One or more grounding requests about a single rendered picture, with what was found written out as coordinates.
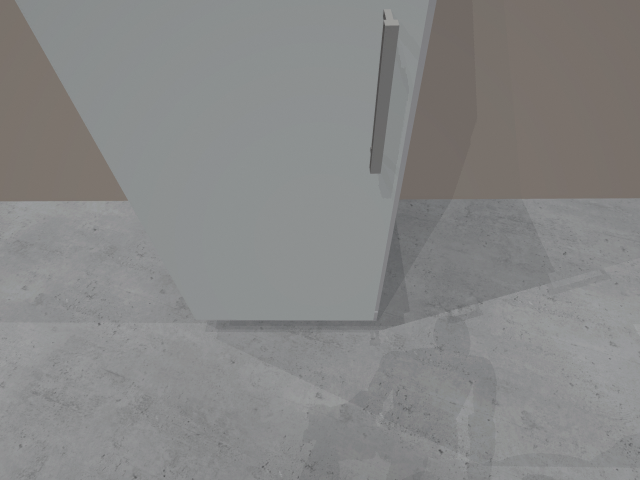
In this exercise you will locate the fridge door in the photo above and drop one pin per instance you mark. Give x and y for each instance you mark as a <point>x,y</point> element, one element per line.
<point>240,133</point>

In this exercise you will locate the handle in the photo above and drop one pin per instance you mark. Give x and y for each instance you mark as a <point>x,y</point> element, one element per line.
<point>385,77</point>

